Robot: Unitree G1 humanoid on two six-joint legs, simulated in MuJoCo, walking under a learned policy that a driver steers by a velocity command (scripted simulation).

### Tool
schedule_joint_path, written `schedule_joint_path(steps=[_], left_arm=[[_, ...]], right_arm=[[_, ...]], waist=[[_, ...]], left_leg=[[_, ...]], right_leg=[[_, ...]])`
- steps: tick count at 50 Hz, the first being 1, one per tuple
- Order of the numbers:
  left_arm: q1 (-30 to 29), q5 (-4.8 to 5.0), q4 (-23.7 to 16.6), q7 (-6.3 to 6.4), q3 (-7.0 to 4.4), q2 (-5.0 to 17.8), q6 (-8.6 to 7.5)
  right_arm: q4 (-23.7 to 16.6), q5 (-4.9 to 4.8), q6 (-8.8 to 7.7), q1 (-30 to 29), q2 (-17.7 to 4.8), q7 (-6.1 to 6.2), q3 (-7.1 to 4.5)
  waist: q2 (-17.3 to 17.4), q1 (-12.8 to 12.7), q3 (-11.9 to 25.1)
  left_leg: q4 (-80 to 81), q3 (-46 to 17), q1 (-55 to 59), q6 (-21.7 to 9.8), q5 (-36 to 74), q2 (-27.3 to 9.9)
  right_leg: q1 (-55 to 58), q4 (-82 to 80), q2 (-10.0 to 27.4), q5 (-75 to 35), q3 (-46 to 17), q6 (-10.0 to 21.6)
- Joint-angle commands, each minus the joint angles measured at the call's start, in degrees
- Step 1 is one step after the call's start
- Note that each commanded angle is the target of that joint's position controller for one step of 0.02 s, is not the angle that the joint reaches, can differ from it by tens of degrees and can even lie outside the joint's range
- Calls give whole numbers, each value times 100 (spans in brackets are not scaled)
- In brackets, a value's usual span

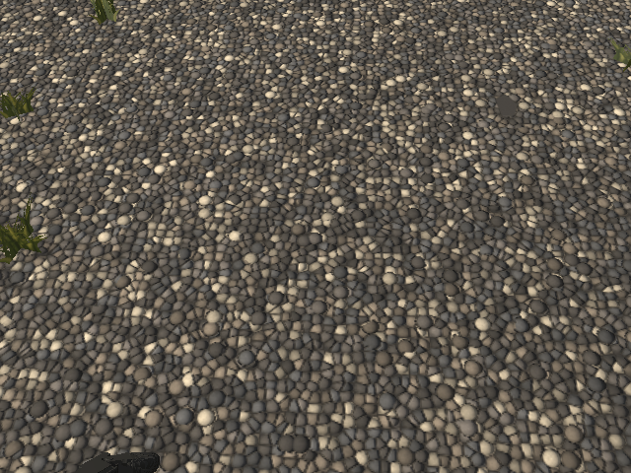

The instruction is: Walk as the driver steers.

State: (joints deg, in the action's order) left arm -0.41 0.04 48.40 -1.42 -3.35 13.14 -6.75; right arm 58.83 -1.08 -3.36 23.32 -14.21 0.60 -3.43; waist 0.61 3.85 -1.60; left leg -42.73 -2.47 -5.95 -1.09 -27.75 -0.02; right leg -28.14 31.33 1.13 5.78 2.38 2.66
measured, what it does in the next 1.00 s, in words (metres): walks ahead: left foot, then right foot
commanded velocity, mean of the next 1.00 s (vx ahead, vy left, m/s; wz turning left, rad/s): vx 0.37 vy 0.00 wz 0.23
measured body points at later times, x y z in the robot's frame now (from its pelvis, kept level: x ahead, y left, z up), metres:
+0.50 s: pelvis +0.26 +0.06 -0.01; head +0.29 +0.08 +0.44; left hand +0.20 +0.34 -0.15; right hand +0.52 -0.13 -0.10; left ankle +0.35 +0.17 -0.73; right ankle +0.12 -0.12 -0.71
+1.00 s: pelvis +0.47 +0.12 +0.00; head +0.50 +0.12 +0.45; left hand +0.53 +0.41 -0.11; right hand +0.66 -0.12 -0.12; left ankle +0.35 +0.17 -0.72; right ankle +0.58 +0.05 -0.72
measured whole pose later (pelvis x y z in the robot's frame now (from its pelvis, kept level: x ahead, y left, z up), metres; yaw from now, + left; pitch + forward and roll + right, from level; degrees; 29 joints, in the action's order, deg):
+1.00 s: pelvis +0.47 +0.12 +0.00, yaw +13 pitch +2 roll +2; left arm 8.5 0.0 48.4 -2.3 -3.9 14.8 -3.1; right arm 48.9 0.0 -0.2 8.1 -14.9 3.1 -4.0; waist -0.9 -0.8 -1.4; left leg -32.3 8.7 -7.7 -2.6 -24.2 1.9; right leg -26.2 31.7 0.6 6.6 2.4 3.3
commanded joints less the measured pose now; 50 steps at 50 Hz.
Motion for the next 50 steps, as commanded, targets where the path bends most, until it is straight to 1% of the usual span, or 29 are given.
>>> schedule_joint_path(steps=[1, 2, 3, 4, 6, 8, 11, 14, 18, 20, 22, 23, 24, 25, 26, 27, 28, 29, 30, 31, 33, 35, 39, 41, 45, 47, 48, 49, 50], left_arm=[[2064, -4, 248, 106, -283, 1016, 43], [1613, 2, 164, 117, -215, 811, 43], [1273, -17, 156, 99, -160, 629, 35], [1063, -63, 167, 86, -123, 509, 14], [961, -88, 233, 87, -148, 523, -4], [1008, -101, 294, 136, -202, 682, -29], [1148, -112, 359, 222, -253, 829, -12], [1274, -77, 365, 283, -284, 953, 31], [1654, 35, 450, 305, -351, 1127, 150], [1696, 97, 457, 297, -392, 1225, 232], [1560, 149, 393, 308, -441, 1400, 311], [1434, 176, 356, 309, -443, 1442, 365], [1467, 146, 320, 312, -397, 1353, 379], [1600, -80, 96, 306, -238, 829, 322], [1770, -36, -172, 237, -74, 431, 76], [1038, 213, -307, 165, -171, 902, -114], [981, 312, -255, 137, -168, 915, -192], [1104, 198, -71, 191, -179, 897, -183], [1188, 86, 59, 227, -244, 985, -101], [1362, 73, 144, 219, -261, 975, 15], [1551, 63, 252, 226, -234, 774, 206], [1432, 33, 231, 248, -195, 642, 299], [888, 51, 104, 170, -106, 521, 300], [669, 69, -16, 113, -115, 611, 302], [527, 34, -250, -37, -156, 739, 331], [740, 25, -298, -120, -189, 786, 332], [1081, 29, -247, -142, -231, 840, 317], [1558, 3, -185, -117, -334, 1093, 290], [1913, -70, -230, -11, -475, 1632, 299]], right_arm=[[-580, -195, -259, -166, -759, -21, -124], [-652, -191, -243, -481, -753, 9, -137], [-676, -132, -195, -640, -676, 39, -170], [-659, -108, -106, -550, -558, 49, -208], [-698, -116, 56, -424, -258, 29, -191], [-847, -85, 152, -605, -250, 37, -217], [-1040, -24, 162, -1003, -280, -25, -231], [-1239, -8, 121, -1598, -211, -152, -172], [-1585, -8, 133, -2293, -219, -298, -115], [-1733, -15, 148, -2386, -314, -359, -138], [-1759, -21, 165, -2006, -541, -381, -250], [-1613, -45, 164, -1314, -744, -373, -376], [-1334, -67, 176, -330, -1150, -294, -598], [-1221, -78, 215, 171, -1826, -169, -775], [-1440, -31, 111, -37, -2021, -212, -720], [-1458, 15, 30, 20, -1479, -266, -551], [-1420, 48, -27, -252, -1159, -257, -455], [-1528, 61, -53, -777, -913, -246, -372], [-1611, 95, -60, -1187, -641, -224, -287], [-1631, 165, -70, -1309, -570, -202, -247], [-1513, 198, -129, -1276, -670, -163, -250], [-1402, 208, -165, -1266, -731, -87, -245], [-1270, 251, -118, -1348, -711, 51, -190], [-1175, 246, -64, -1271, -830, 104, -208], [-1121, 151, 160, -1317, -854, 208, -231], [-1198, 71, 272, -1458, -906, 275, -258], [-1259, 25, 317, -1572, -938, 314, -269], [-1281, 23, 335, -1478, -947, 337, -272], [-1479, 190, 286, -1466, -834, 306, -225]], waist=[[-1084, -1040, 1686], [-743, -895, 1101], [-540, -733, 672], [-653, -525, 420], [-702, -338, 228], [-556, -273, 70], [-424, -319, -39], [-340, -490, -178], [-275, -715, -410], [-351, -658, -397], [-545, -345, -30], [-511, 78, 339], [-293, 522, 873], [941, 402, 1219], [1485, -42, 2084], [682, 297, 1838], [522, 147, 1210], [44, -134, 841], [61, -331, 656], [200, -476, 669], [146, -609, 662], [174, -636, 570], [332, -395, 496], [372, -274, 468], [412, -250, 274], [457, -375, 302], [412, -566, 436], [119, -790, 725], [-848, -809, 1211]], left_leg=[[-3355, -495, -3819, -122, -280, -176], [-3236, -328, -3764, -150, 243, -473], [-2936, -280, -3521, -157, 614, -646], [-2688, -317, -3187, -173, 876, -803], [-2489, -272, -2885, -166, 1081, -903], [-2236, -297, -3124, -118, 1459, -932], [-1412, -304, -3431, -42, 2312, -906], [-443, 36, -3273, -52, 2953, -812], [276, 346, -3410, -183, 2722, -712], [453, 533, -3303, -330, 2216, -570], [479, 892, -2515, -550, 1617, -170], [725, 1067, -1595, -714, 1663, 129], [1006, 934, -32, -936, 1946, 357], [1284, -1292, 1539, -1472, 1809, -909], [2393, -4471, 2688, -2445, 796, -1918], [2751, -4175, 2655, -2114, 878, -1870], [2622, -3114, 1989, -1864, 1883, -1788], [2473, -2225, 1050, -1618, 3131, -1582], [2452, -1532, 337, -1453, 4167, -1370], [2515, -1208, -101, -1384, 4795, -1300], [2668, -668, -478, -1356, 5701, -1205], [2777, -188, -548, -1272, 6041, -1107], [2892, 574, -388, -923, 5640, -874], [2846, 605, -34, -915, 5557, -1024], [2309, 533, 611, -940, 5527, -1370], [1718, 522, 689, -853, 5945, -1431], [1173, 629, 627, -705, 6244, -1305], [266, 845, 351, -376, 5954, -960], [-1352, 1018, -815, 40, 3809, -343]], right_leg=[[4627, -1271, 2199, 918, -3333, 1140], [3731, -1445, 1995, 742, -2562, 928], [2909, -1710, 1780, 548, -2006, 807], [2340, -1946, 1578, 418, -1509, 698], [1797, -2262, 1503, 191, -972, 716], [1701, -2429, 1522, -151, -565, 779], [1910, -2499, 1476, -502, -15, 749], [2054, -2528, 1389, -622, 499, 635], [2789, -2312, 1603, -778, 796, 557], [3161, -1954, 1712, -1470, 918, 468], [3312, -1063, 1701, -3438, 1088, 338], [3174, -69, 1555, -4128, 1239, 217], [2443, 1339, 1296, -3688, 1343, -22], [466, 3413, 764, -354, 1345, -362], [-1168, 4812, -304, 2926, -20, -527], [-1844, 5042, -40, 2624, -691, -369], [-1957, 4748, 236, 2137, -560, -225], [-1510, 4295, 551, 1709, -525, -217], [-1027, 3909, 736, 1562, -514, -237], [-576, 3794, 813, 1485, -534, -254], [-254, 3468, 753, 1238, -443, -338], [-334, 2882, 688, 692, -428, -412], [-54, 1185, 483, -760, -320, -384], [-131, 849, 363, -943, -261, -368], [-546, 589, 253, -17, -145, -210], [-367, 416, 83, 477, 43, -59], [77, 29, -90, 289, 173, 72], [943, -530, -124, -982, -42, 299], [2214, -469, 815, -3637, -1483, 823]])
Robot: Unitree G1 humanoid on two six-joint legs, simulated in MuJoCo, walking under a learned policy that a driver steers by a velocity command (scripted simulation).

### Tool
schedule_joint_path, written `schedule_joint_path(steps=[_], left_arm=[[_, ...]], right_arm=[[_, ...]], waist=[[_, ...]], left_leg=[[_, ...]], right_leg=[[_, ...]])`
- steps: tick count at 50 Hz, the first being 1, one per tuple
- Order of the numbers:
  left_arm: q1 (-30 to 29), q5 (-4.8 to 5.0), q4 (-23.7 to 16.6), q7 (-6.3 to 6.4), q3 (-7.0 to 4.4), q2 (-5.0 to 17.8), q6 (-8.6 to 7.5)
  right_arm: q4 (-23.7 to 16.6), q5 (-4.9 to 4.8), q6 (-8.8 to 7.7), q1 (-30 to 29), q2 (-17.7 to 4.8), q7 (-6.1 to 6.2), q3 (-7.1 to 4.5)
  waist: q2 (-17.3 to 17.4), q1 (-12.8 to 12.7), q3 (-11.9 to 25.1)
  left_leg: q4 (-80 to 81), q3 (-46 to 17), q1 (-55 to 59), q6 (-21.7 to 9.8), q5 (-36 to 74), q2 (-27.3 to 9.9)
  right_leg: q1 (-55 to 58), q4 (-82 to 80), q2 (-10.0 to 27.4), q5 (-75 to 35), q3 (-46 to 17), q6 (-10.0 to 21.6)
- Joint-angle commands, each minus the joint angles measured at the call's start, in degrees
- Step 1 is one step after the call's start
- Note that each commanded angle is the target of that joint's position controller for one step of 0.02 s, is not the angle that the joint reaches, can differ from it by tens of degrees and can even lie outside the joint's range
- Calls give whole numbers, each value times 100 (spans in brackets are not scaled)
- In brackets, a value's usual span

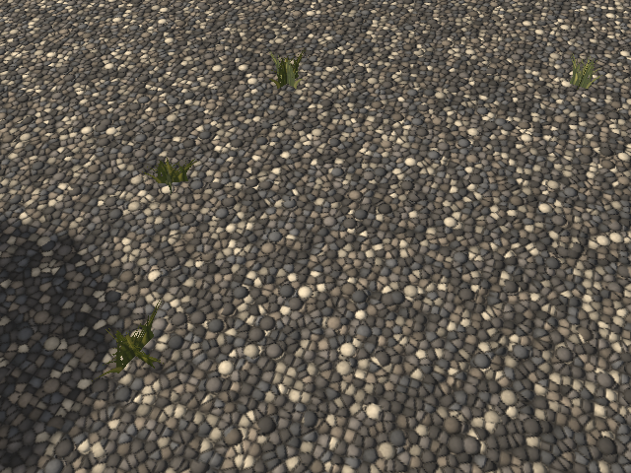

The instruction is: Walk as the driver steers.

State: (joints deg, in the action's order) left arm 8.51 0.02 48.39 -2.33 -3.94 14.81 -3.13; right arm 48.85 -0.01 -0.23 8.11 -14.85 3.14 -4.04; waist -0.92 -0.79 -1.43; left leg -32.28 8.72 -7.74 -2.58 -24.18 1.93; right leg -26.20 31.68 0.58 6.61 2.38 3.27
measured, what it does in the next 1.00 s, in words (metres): steps on the spot, turning right: left foot, then right foot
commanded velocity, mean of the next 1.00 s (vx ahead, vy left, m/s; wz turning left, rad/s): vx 0.02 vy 0.00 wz -0.55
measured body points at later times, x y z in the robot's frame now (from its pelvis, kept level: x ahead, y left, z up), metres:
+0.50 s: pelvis +0.06 +0.04 +0.01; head +0.10 +0.05 +0.46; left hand +0.31 +0.26 -0.09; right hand +0.08 -0.27 -0.09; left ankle +0.11 +0.15 -0.73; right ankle +0.05 -0.08 -0.68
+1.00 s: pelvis +0.05 +0.00 +0.01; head +0.07 -0.05 +0.46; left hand +0.34 +0.14 -0.06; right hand -0.01 -0.32 -0.10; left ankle +0.12 +0.13 -0.64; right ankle +0.00 -0.08 -0.73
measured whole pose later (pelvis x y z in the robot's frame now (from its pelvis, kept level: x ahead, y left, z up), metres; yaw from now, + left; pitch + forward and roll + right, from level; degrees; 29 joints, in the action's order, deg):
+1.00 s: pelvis +0.05 +0.00 +0.01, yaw -36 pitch +3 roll +1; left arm 10.2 0.1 35.3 0.3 -4.1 17.0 1.5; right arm 42.2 0.4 0.7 7.9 -19.1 2.0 -5.4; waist 2.3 0.3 -2.5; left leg -65.0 -0.5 -31.6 4.3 -25.3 -1.9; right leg -17.5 28.1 -2.1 13.3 -2.4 2.5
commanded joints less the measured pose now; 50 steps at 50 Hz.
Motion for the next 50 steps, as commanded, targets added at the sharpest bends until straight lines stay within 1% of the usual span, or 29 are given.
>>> schedule_joint_path(steps=[1, 2, 3, 4, 5, 8, 12, 16, 19, 20, 21, 22, 23, 24, 25, 26, 29, 32, 34, 38, 40, 41, 42, 43, 44, 45, 47, 48, 50], left_arm=[[1066, -165, -278, 128, -417, 1703, -18], [922, -123, -410, 136, -315, 1292, 15], [466, -35, -572, 168, -287, 1131, 40], [178, 76, -648, 204, -247, 975, 98], [-11, 114, -714, 250, -210, 870, 164], [-23, -18, -812, 352, -268, 1024, 283], [11, 38, -928, 443, -347, 1192, 345], [-71, 31, -1059, 450, -338, 1155, 442], [-225, 90, -1185, 475, -309, 1108, 529], [-124, 98, -1213, 492, -268, 973, 553], [119, 52, -1239, 478, -178, 610, 560], [16, 66, -1491, 438, -244, 788, 472], [140, 21, -1374, 400, -365, 1214, 413], [295, 73, -1210, 384, -435, 1330, 440], [425, 74, -1065, 412, -427, 1199, 512], [424, 60, -1065, 419, -394, 1070, 562], [-8, 153, -1342, 362, -272, 762, 593], [-309, 133, -1594, 301, -200, 651, 588], [-338, 115, -1689, 239, -164, 607, 590], [-201, 125, -1760, 143, -236, 752, 652], [115, 127, -1684, 99, -280, 726, 671], [379, 114, -1586, 131, -340, 809, 668], [661, 123, -1564, 204, -478, 1232, 646], [681, 43, -1754, 289, -552, 1855, 606], [899, -147, -1761, 199, -491, 1672, 453], [653, -146, -1713, 176, -431, 1535, 346], [61, 45, -1726, 263, -314, 1162, 327], [-121, 62, -1753, 299, -265, 1097, 352], [-147, -15, -1740, 351, -208, 1013, 365]], right_arm=[[-623, 214, -81, 338, -311, -58, -27], [-501, 79, -112, 257, -557, -163, -60], [-570, -84, -99, -23, -647, -191, -88], [-532, -55, -50, -142, -662, -144, -115], [-555, 25, 11, -251, -752, -77, -163], [-564, 12, 67, -112, -528, -23, -131], [-541, -4, 18, -123, -511, 1, -101], [-576, -43, -68, -139, -613, -71, -127], [-464, -60, -191, 301, -655, -171, -167], [-411, -15, -206, 512, -862, -181, -233], [-464, 109, -170, 564, -1294, -142, -321], [-534, 333, -125, 364, -1518, -160, -349], [-742, 336, -154, 46, -1214, -132, -276], [-828, 241, -158, -225, -933, -96, -211], [-882, 143, -146, -341, -822, -80, -179], [-880, 68, -134, -309, -798, -59, -162], [-832, 88, -47, 72, -865, 17, -167], [-826, 82, 19, 321, -1061, 49, -243], [-880, 57, 39, 244, -1211, 13, -303], [-916, -54, 26, 155, -1326, -110, -365], [-906, -167, 19, 23, -1314, -139, -370], [-816, -181, 1, 210, -1155, -160, -334], [-772, -35, -17, 457, -891, -195, -267], [-1096, 312, -33, 287, -479, -226, -91], [-1251, 145, -66, -214, -819, -182, -184], [-1267, -18, -46, -371, -1002, -153, -242], [-1092, 29, 12, -220, -1050, -73, -288], [-1056, 64, 37, -79, -1058, -67, -299], [-985, 42, 42, 124, -908, -105, -260]], waist=[[-1676, -29, 1854], [-853, -222, 2259], [-545, -160, 1651], [-20, -50, 1146], [24, 15, 830], [-564, 144, 743], [-659, 38, 1013], [-866, -24, 916], [-897, 233, 867], [-687, 267, 893], [517, 69, 938], [1943, -59, 595], [1476, -86, 562], [1022, -175, 516], [792, -200, 470], [777, -124, 410], [963, 145, 351], [1108, 356, 508], [1174, 374, 557], [1263, 320, 522], [1173, 86, 535], [929, 6, 612], [-70, 5, 796], [-1830, 156, 812], [-1341, -373, 1347], [-935, -246, 971], [-572, 39, 652], [-587, 153, 655], [-605, 221, 822]], left_leg=[[-4086, -613, -2480, 499, -1573, 642], [-4586, -1593, -2639, 396, -1492, 257], [-4532, -1544, -2944, 371, -1064, 68], [-4119, -1444, -2966, 404, -724, -130], [-3641, -1408, -2813, 444, -455, -251], [-2499, -1229, -2211, 568, -33, -101], [-1533, -1313, -1845, 711, 455, -44], [-793, -1360, -1595, 663, 512, 18], [599, -1217, -842, 462, 1124, 42], [1070, -1469, -284, 299, 1388, -371], [1392, -2643, 284, -176, 1730, -1690], [1729, -4005, -139, -1094, 2494, -2513], [1645, -3820, -246, -1300, 2756, -2573], [1445, -3079, -241, -1038, 2910, -2207], [1318, -2532, -148, -774, 2888, -1841], [1269, -2279, -44, -729, 3037, -1747], [1324, -1677, 253, -832, 3312, -1591], [1302, -1530, 646, -946, 3372, -1801], [1304, -1319, 459, -951, 3404, -1887], [1132, -1088, 234, -854, 3331, -2023], [699, -876, 82, -589, 3163, -1978], [237, -624, -239, -291, 2783, -1810], [-936, -118, -1223, 212, 1638, -1392], [-2724, -36, -3016, 735, -1600, -596], [-3645, -1001, -3215, 755, -1728, -347], [-3920, -1173, -3319, 688, -1250, -450], [-3604, -1253, -3290, 642, -348, -587], [-3546, -1206, -2985, 685, -58, -536], [-3346, -1109, -2582, 733, 310, -435]], right_leg=[[3462, -658, 2122, -5005, -3621, 2057], [3413, -811, 1968, -3697, -3493, 1972], [2861, -943, 1734, -2769, -2916, 1716], [2232, -1125, 1466, -1889, -2524, 1406], [1649, -1277, 1292, -1206, -2335, 1229], [1065, -1449, 850, -751, -2058, 1063], [1090, -1366, 785, -298, -2203, 967], [1091, -1310, 730, 316, -2643, 838], [977, -940, 526, 143, -2763, 598], [628, -589, 281, 487, -2592, 357], [-155, 714, -341, 1856, -1802, 20], [-1116, 1912, -918, 2962, -982, -236], [-1093, 2971, -527, 2753, -1205, -371], [-1107, 3381, -477, 2356, -1143, -451], [-1141, 3631, -424, 2069, -1036, -567], [-1294, 3881, -386, 1826, -992, -669], [-1396, 3442, -233, 1456, -604, -862], [-1161, 2556, 2, 1493, -447, -939], [-639, 1981, 95, 1552, -249, -872], [162, 937, 24, 1431, 105, -603], [796, -149, -100, 745, 275, -329], [1459, -748, -225, 175, 212, -142], [2567, -973, 384, -1432, -777, 162], [3269, -679, 1934, -3966, -2873, 1107], [2846, -952, 2297, -3465, -3284, 1948], [2603, -1058, 1919, -2806, -2755, 1712], [2191, -1054, 1356, -2011, -2083, 1093], [1890, -1066, 1230, -2139, -1889, 1031], [1746, -1099, 1106, -2167, -1681, 1026]])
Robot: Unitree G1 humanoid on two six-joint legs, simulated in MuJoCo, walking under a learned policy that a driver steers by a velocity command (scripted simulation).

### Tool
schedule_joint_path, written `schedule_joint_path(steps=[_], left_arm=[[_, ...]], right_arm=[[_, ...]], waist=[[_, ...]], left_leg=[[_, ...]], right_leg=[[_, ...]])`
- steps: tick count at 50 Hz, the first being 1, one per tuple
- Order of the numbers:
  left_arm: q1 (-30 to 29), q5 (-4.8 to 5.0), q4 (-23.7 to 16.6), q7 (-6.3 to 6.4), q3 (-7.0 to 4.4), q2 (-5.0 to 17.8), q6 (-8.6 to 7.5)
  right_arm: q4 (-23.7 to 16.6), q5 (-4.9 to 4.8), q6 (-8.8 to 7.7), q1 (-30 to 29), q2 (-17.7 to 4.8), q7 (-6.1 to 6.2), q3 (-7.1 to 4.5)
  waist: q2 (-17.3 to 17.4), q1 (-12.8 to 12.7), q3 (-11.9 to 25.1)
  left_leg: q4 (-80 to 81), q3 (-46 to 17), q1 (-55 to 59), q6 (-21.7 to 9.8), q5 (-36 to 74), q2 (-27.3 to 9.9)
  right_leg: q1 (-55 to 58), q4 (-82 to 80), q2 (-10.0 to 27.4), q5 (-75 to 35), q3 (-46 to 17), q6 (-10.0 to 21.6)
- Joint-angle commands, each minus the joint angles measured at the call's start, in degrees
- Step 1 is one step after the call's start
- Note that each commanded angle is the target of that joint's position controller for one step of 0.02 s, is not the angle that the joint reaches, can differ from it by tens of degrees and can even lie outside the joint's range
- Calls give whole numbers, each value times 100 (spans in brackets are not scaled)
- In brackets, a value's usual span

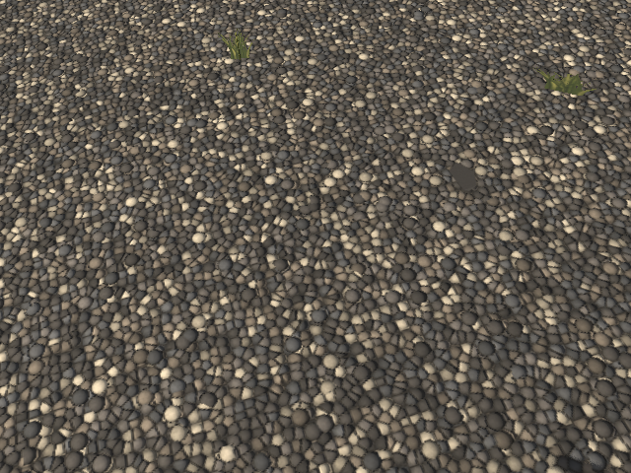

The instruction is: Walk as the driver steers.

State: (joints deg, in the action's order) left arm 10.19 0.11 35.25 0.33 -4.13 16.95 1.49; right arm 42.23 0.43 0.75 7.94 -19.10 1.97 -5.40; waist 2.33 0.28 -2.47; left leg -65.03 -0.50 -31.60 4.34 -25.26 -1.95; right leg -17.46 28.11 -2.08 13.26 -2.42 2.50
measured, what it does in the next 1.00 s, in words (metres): walks ahead: left foot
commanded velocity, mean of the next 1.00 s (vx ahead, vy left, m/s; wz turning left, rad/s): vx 0.16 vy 0.00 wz -0.10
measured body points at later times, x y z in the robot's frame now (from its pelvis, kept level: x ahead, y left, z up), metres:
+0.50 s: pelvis +0.02 +0.03 -0.01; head +0.03 +0.03 +0.44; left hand +0.16 +0.28 -0.12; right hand +0.15 -0.23 -0.11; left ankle +0.02 +0.15 -0.74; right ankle +0.01 -0.10 -0.74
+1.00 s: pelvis +0.16 +0.01 +0.00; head +0.20 +0.00 +0.45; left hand +0.15 +0.28 -0.12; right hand +0.38 -0.23 -0.08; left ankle +0.33 +0.15 -0.70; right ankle +0.03 -0.09 -0.74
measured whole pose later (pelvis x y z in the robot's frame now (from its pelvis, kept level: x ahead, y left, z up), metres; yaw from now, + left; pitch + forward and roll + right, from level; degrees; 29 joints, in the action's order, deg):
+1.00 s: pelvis +0.16 +0.01 +0.00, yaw -4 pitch +2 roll +0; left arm 27.4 0.6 46.6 0.3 -2.0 13.5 -3.3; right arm 37.6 -1.3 -4.6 3.6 -15.8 -3.0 -2.2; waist 2.1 -5.6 -1.2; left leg -39.6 0.7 -36.7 -0.1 -3.7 -3.5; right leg 2.9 13.1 -1.1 18.3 -0.7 1.7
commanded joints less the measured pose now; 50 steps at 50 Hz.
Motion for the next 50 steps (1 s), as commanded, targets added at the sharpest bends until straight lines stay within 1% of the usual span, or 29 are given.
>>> schedule_joint_path(steps=[1, 4, 8, 10, 11, 12, 13, 14, 15, 16, 18, 23, 25, 27, 29, 30, 32, 33, 34, 35, 36, 37, 38, 39, 40, 42, 43, 47, 50], left_arm=[[-290, -35, -396, 101, -173, 770, -104], [-243, -41, -310, 125, -162, 790, -90], [-225, -73, -209, 44, -121, 796, -63], [-318, -37, -152, 9, -48, 672, -64], [-361, -5, -114, 3, 7, 558, -70], [-161, -36, -36, 0, 67, 399, -109], [76, -157, -9, -7, 104, 286, -161], [399, -150, 28, -18, 94, 213, -190], [178, -188, 86, 2, 76, 394, -177], [-66, -160, 84, 9, 27, 505, -146], [-194, -129, 76, 34, 21, 466, -61], [-55, -89, 221, 25, 36, 281, -103], [85, -67, 323, 40, 38, 228, -100], [139, -14, 306, 34, 16, 232, -157], [84, 72, 236, -1, 21, 116, -318], [-10, 98, 204, -15, 17, 121, -398], [181, 109, 266, -72, 0, 108, -517], [534, 117, 411, -109, -14, 94, -561], [980, 93, 618, -129, -72, 197, -586], [1491, 61, 750, -116, -177, 558, -619], [1896, 53, 793, -164, -316, 1100, -656], [1957, -7, 737, -165, -255, 941, -703], [1838, -7, 700, -140, -172, 706, -749], [1750, 2, 657, -121, -147, 621, -759], [1641, 12, 651, -111, -115, 577, -730], [1544, -4, 660, -90, -8, 331, -637], [1554, 19, 675, -73, 2, 328, -602], [1594, 36, 760, 42, -30, 614, -534], [1747, 94, 898, 36, -75, 800, -552]], right_arm=[[-321, -24, -52, 145, -401, 3, -90], [-389, -21, -48, -42, -213, -31, 18], [-451, -62, -63, -95, -297, -97, 25], [-434, -66, -101, 25, -240, -130, 38], [-387, -33, -137, 175, -158, -157, 65], [-395, 57, -173, 231, -216, -165, 79], [-463, 129, -191, 314, -594, -135, 22], [-380, 120, -194, 38, -638, -146, 31], [-480, 83, -212, -202, -254, -185, 117], [-490, 90, -232, -240, -160, -201, 146], [-473, 74, -295, -109, -258, -201, 142], [-466, 48, -306, 120, -156, -133, 203], [-448, 30, -259, 222, -189, -115, 198], [-424, -54, -220, 398, -362, -85, 145], [-340, -99, -260, 688, -536, -69, 98], [-305, -119, -282, 767, -595, -69, 78], [-338, -151, -302, 559, -589, -92, 83], [-418, -186, -281, 260, -525, -121, 106], [-497, -188, -275, 19, -375, -139, 143], [-677, -167, -325, -252, -12, -151, 253], [-906, -190, -451, -346, 69, -136, 269], [-942, -249, -546, -403, -255, -125, 178], [-853, -300, -604, -174, -319, -169, 137], [-769, -267, -634, -66, -228, -205, 163], [-767, -206, -651, -148, -186, -248, 165], [-776, -168, -636, -259, -90, -367, 169], [-779, -161, -619, -317, 8, -421, 203], [-966, -149, -639, -1009, 285, -514, 348], [-1059, -204, -646, -1264, 80, -533, 301]], waist=[[-937, 96, 941], [-1006, -38, 873], [-1102, -166, 661], [-1036, -45, 578], [-943, 107, 560], [-737, 90, 630], [-55, -117, 775], [803, -527, 810], [714, -354, 704], [567, -220, 514], [368, -88, 364], [-46, -7, 396], [-59, 25, 451], [177, 71, 35], [599, 87, -267], [633, 115, -429], [662, -61, -414], [647, -292, -332], [500, -493, -220], [-314, -647, -120], [-1692, -671, -27], [-1618, -738, -110], [-1135, -551, -125], [-792, -477, 20], [-587, -433, -33], [-672, -353, -47], [-713, -364, -58], [-701, -536, -250], [-866, -553, -372]], left_leg=[[253, -176, -114, 54, 495, -47], [1305, -172, 266, 46, 578, -76], [2251, -88, 943, -48, 407, -13], [3075, -21, 1380, -146, 732, 40], [3901, 39, 1855, -226, 1418, 73], [4282, -231, 2376, -324, 2195, -126], [4204, -845, 2797, -558, 3466, -804], [4119, -1056, 2277, -1029, 3045, -1049], [4288, -1030, 1808, -1084, 2056, -877], [4267, -801, 1728, -873, 1502, -616], [4169, -575, 1694, -639, 1303, -403], [3920, -412, 1905, -613, 1561, -279], [3994, -409, 1943, -718, 318, -196], [4372, -977, 1780, -1070, -1350, -487], [5018, -2123, 1895, -1560, -2176, -1276], [5181, -2529, 1768, -1745, -2176, -1542], [5137, -2302, 1498, -1685, -1668, -1488], [4987, -1805, 1092, -1490, -1350, -1205], [4543, -1284, 611, -1245, -863, -835], [3284, -453, 47, -840, -200, -203], [1581, 261, -859, -503, 41, 410], [460, -244, -1691, -517, -808, 343], [-143, -438, -2069, -633, -583, 123], [-279, -416, -2243, -730, -101, -36], [-151, -371, -2338, -766, 318, -184], [321, -200, -1948, -685, 891, -339], [620, -52, -1785, -599, 1110, -320], [2393, 281, -848, -385, 2195, -107], [3041, 273, -251, -452, 2578, 23]], right_leg=[[898, -747, 1334, -2732, -1152, 1096], [844, -740, 1294, -2136, -1176, 1072], [477, -718, 1338, -1432, -1446, 1128], [372, -575, 1255, -1252, -1526, 1017], [225, -477, 1130, -1108, -1471, 847], [45, -401, 933, -744, -1420, 549], [-201, 72, 521, -58, -1078, 204], [46, 62, 141, 554, -512, -57], [450, -25, 216, 341, -456, -221], [403, -31, 192, 164, -470, -204], [331, -22, 224, -169, -569, -106], [259, -78, 278, -493, -642, -77], [138, 37, 88, 655, -435, -55], [-483, 435, -60, 1775, -159, 6], [-1001, 1172, -38, 1424, 254, -16], [-1047, 1288, 93, 1268, 268, 5], [-559, 946, 212, 1232, 268, 158], [234, 331, 160, 1032, 347, 262], [1081, 28, 162, 631, 200, 299], [1563, -578, 774, 1302, -1008, 573], [2189, -1408, 1809, 1641, -3035, 1214], [2473, -1617, 2283, 1100, -3861, 1654], [2726, -1420, 2226, 689, -3441, 1588], [2876, -1369, 2058, 491, -2933, 1411], [2828, -1429, 1945, 95, -2520, 1257], [2467, -1638, 1619, -807, -1722, 1015], [2311, -1735, 1511, -1097, -1412, 987], [1544, -1957, 1199, -1384, -578, 845], [1387, -2053, 1398, -1275, -539, 812]])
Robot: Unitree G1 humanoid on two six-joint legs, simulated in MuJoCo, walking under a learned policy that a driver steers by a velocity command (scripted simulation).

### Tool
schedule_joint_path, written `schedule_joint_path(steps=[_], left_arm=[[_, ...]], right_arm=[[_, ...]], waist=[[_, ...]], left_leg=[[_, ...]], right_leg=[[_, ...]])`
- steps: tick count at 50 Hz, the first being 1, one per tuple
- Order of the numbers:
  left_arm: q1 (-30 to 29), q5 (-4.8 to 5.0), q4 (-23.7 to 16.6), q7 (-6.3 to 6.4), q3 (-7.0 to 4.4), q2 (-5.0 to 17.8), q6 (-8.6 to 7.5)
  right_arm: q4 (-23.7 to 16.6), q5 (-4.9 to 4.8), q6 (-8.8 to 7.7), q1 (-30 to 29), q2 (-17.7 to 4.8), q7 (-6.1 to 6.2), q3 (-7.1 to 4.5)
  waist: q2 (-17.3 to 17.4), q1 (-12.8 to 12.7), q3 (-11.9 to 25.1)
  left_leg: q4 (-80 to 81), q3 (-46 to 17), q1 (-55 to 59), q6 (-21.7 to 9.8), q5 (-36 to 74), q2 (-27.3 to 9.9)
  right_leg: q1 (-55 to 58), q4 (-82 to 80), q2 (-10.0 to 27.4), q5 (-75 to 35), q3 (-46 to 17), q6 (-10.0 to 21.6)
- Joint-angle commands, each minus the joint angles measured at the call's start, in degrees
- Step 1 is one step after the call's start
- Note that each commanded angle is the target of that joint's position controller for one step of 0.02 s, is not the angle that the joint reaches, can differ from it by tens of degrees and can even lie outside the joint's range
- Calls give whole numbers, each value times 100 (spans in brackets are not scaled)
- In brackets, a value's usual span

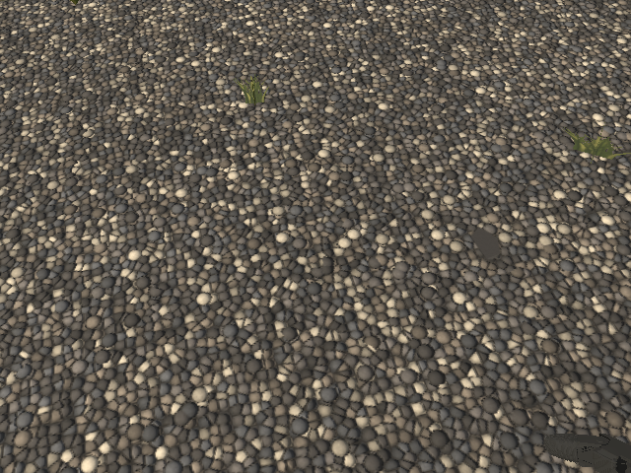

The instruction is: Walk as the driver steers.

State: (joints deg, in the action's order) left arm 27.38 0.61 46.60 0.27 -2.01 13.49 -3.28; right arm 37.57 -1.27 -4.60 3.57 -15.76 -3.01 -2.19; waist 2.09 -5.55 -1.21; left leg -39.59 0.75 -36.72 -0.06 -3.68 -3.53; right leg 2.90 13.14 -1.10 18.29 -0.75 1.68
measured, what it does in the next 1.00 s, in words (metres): walks ahead: left foot, then right foot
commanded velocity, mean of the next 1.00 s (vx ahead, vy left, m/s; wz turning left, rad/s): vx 0.49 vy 0.00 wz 0.17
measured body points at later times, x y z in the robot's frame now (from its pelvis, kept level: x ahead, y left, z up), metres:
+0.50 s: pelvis +0.27 +0.05 +0.01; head +0.30 +0.06 +0.46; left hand +0.46 +0.30 -0.09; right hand +0.30 -0.22 -0.12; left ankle +0.22 +0.13 -0.74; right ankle +0.46 -0.13 -0.68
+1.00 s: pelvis +0.55 +0.02 +0.00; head +0.57 +0.02 +0.45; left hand +0.54 +0.31 -0.12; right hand +0.77 -0.21 -0.09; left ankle +0.66 +0.21 -0.67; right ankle +0.53 -0.10 -0.74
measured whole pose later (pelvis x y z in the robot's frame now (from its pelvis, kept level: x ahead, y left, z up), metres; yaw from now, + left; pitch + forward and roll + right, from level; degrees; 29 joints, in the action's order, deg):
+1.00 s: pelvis +0.55 +0.02 +0.00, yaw +13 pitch +0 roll -3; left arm 17.4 -0.7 48.1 -0.2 -4.1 15.7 -5.7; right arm 41.0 -1.3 -1.1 10.4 -17.6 -0.7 -4.0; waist 2.6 -3.1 -1.8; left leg -51.2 -3.2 -40.0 0.3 -3.4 -6.7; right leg -2.4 14.5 -0.8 12.4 10.9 1.1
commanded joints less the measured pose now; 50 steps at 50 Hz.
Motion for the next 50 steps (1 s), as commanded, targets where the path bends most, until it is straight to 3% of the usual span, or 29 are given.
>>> schedule_joint_path(steps=[1, 3, 4, 5, 6, 7, 8, 9, 10, 11, 12, 13, 16, 19, 23, 28, 31, 32, 33, 34, 35, 36, 37, 39, 40, 42, 44, 46, 50], left_arm=[[10, 74, -197, 36, -296, 1157, -77], [-83, 84, -147, 35, -327, 1215, -59], [-140, 70, -142, 39, -354, 1285, -40], [-204, 49, -142, 48, -360, 1299, -5], [-220, 0, -185, 71, -327, 1227, 12], [-99, -180, -345, 91, -189, 832, 4], [759, 6, -353, 37, -21, 189, -106], [125, 155, -314, -3, -169, 878, -189], [-553, 235, -502, -27, -237, 1107, -228], [-833, 164, -556, 8, -209, 1018, -254], [-901, 61, -557, 25, -229, 960, -242], [-737, 45, -511, 16, -233, 893, -189], [-699, 9, -474, 47, -202, 705, -36], [-1379, -68, -701, 61, -178, 676, -40], [-2166, -46, -881, -30, -98, 519, -162], [-3089, 14, -1238, -210, -69, 521, -268], [-2937, 16, -1268, -284, -135, 712, -343], [-2622, 12, -1197, -275, -190, 830, -365], [-1884, 5, -996, -234, -310, 1045, -383], [-869, -84, -810, -169, -428, 1374, -383], [-220, -190, -694, -117, -581, 1936, -323], [-126, -138, -686, -121, -461, 1451, -281], [-485, -95, -691, -91, -345, 1095, -252], [-1192, -73, -672, -87, -235, 756, -238], [-1427, -107, -660, -95, -203, 635, -277], [-1668, -126, -591, -106, -245, 660, -354], [-1724, -139, -495, -97, -302, 785, -412], [-1649, -144, -393, -62, -343, 885, -409], [-1463, -100, -275, 11, -406, 1113, -324]], right_arm=[[-619, -46, -115, -848, -334, -39, -45], [-615, -33, -127, -701, -507, -34, -118], [-559, -8, -119, -425, -625, -6, -180], [-389, 11, -95, 219, -784, 46, -282], [-142, 11, -55, 1148, -967, 120, -385], [26, 74, 2, 2135, -1424, 208, -475], [104, 166, -34, 2140, -1598, 108, -445], [55, 86, -41, 1824, -1024, 115, -330], [62, 48, -43, 1457, -826, 136, -267], [52, 90, -52, 1140, -783, 128, -242], [49, 163, -76, 930, -683, 103, -224], [56, 223, -111, 823, -593, 101, -201], [221, 142, -231, 857, -580, 99, -210], [390, 128, -219, 1112, -748, 167, -248], [544, 63, -130, 1472, -892, 240, -262], [844, 4, 42, 2112, -970, 272, -268], [881, -8, 149, 2089, -1097, 339, -320], [866, -6, 170, 1996, -1157, 351, -337], [845, 13, 184, 1891, -1104, 353, -306], [709, 95, 161, 1801, -832, 349, -194], [534, 72, 55, 2471, -173, 326, 1], [613, -35, -23, 2440, -441, 311, -43], [501, -167, -25, 1931, -910, 311, -196], [355, -67, 31, 1400, -827, 329, -219], [376, -47, 114, 1468, -742, 328, -252], [406, -67, 275, 1645, -474, 315, -224], [303, -31, 364, 1511, -411, 337, -227], [193, 5, 362, 1269, -389, 315, -221], [-43, 7, 273, 480, -239, 136, -145]], waist=[[-850, 90, -541], [-861, 290, -430], [-915, 478, -175], [-901, 851, 276], [-832, 1281, 858], [219, 1499, 1748], [1820, 913, 2591], [1019, 1113, 1809], [530, 1063, 912], [-55, 858, 537], [-64, 670, 324], [137, 487, 355], [167, 349, 202], [11, 506, -102], [-32, 832, -206], [-22, 1145, -378], [188, 905, -215], [287, 699, -27], [247, 289, 451], [91, -169, 1328], [-1250, -46, 2342], [-1595, -144, 2679], [-1176, -147, 1661], [-705, 176, 600], [-828, 384, 348], [-856, 601, 143], [-696, 676, -27], [-599, 631, -101], [-453, 336, -257]], left_leg=[[643, 88, 290, -97, 422, 179], [841, 82, 572, -298, 252, 257], [862, 187, 1004, -415, 115, 393], [907, 334, 1884, -576, 74, 563], [788, 243, 3257, -739, 120, 463], [677, -1342, 4967, -1086, -53, -836], [1944, -4434, 6108, -1925, -1956, -1914], [2465, -4459, 5527, -1665, -2825, -1721], [2501, -3485, 4647, -1449, -2521, -1550], [2575, -2846, 3809, -1360, -1708, -1339], [2680, -2342, 3215, -1337, -1074, -1091], [2836, -2036, 2868, -1330, -807, -943], [3202, -1489, 2411, -1475, -401, -834], [3379, -1162, 2503, -1493, -65, -794], [3342, -620, 2743, -1229, 302, -576], [2902, -842, 3545, -1219, 471, -851], [2406, -1140, 3911, -1080, 980, -1031], [2061, -1143, 3892, -1011, 1602, -978], [1255, -948, 3670, -861, 2231, -703], [-141, -750, 2731, -648, 1591, -390], [-2394, -253, 361, -175, -881, 496], [-3241, -890, -352, -139, -2932, 554], [-3592, -917, -786, -142, -2592, 243], [-3190, -668, -587, -110, -1769, -182], [-2964, -705, -273, -93, -1510, -342], [-2848, -640, 92, -15, -1283, -422], [-2584, -680, -66, 58, -948, -461], [-2015, -681, -249, 95, -391, -472], [-563, -259, -36, -7, 589, -368]], right_leg=[[-521, -514, 1396, -1901, -701, 850], [-184, -178, 1507, -2856, -615, 712], [-50, 243, 1474, -3860, -510, 632], [-113, 1057, 1314, -4808, -315, 516], [-721, 2201, 1087, -4845, -159, 353], [-2029, 4237, 647, -2458, 35, 157], [-3683, 5938, -328, 1466, -575, -75], [-4356, 6448, 26, 1285, -864, -41], [-4582, 6346, 306, 710, -615, 24], [-4330, 6075, 581, 200, -485, 32], [-4091, 5770, 754, -104, -467, 20], [-3757, 5637, 895, -315, -523, 14], [-3699, 5197, 989, -522, -423, -120], [-4271, 4322, 1048, -1318, -385, -287], [-4091, 2773, 835, -2481, -145, -288], [-4154, 1828, 563, -2286, -85, -212], [-3671, 1453, 386, -1659, -124, -62], [-3126, 1363, 261, -1444, -27, 26], [-1993, 1173, 164, -1544, 98, 200], [-208, 1562, 782, -1754, -402, 524], [2226, 1470, 2351, -998, -2782, 1350], [2270, 760, 2639, -308, -3997, 1509], [1531, 608, 2422, -51, -3124, 1217], [-63, 196, 1970, -569, -1847, 979], [-622, -53, 1777, -787, -1378, 898], [-1235, -408, 1687, -1213, -802, 929], [-1381, -578, 1691, -1666, -334, 971], [-1233, -617, 1637, -1948, 88, 963], [-964, -615, 1536, -2058, 775, 807]])
Next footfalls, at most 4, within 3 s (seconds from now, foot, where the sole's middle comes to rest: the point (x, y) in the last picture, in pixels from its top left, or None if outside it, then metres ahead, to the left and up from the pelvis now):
0.12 left None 0.26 0.13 -0.78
0.68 right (416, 430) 0.57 -0.09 -0.78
1.20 left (281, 332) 0.78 0.22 -0.78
1.68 right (311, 221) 1.13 0.19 -0.78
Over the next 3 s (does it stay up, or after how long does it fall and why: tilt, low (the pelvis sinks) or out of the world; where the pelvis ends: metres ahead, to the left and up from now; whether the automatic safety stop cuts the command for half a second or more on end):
stays up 1.54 0.49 0.01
